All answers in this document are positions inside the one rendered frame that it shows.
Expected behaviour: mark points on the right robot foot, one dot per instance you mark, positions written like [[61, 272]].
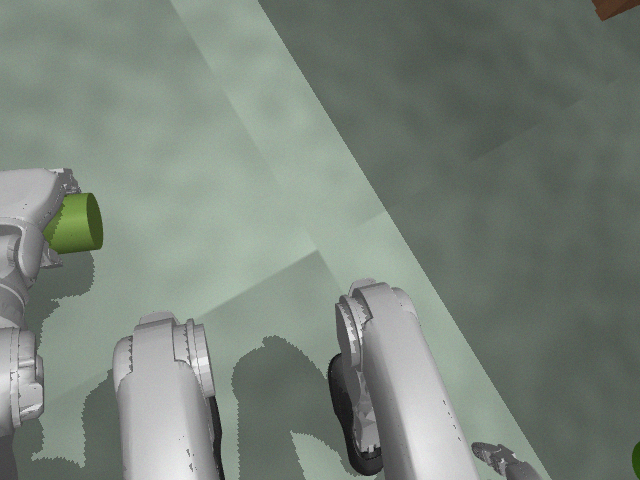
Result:
[[365, 463]]

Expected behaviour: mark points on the left robot foot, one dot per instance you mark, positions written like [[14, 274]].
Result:
[[218, 436]]

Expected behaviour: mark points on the bookshelf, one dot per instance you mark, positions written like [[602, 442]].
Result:
[[609, 8]]

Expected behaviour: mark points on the left robot hand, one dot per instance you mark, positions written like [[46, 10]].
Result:
[[35, 195]]

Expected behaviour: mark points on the left robot arm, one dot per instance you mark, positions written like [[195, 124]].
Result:
[[21, 369]]

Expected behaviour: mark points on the right robot hand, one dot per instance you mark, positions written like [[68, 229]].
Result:
[[504, 462]]

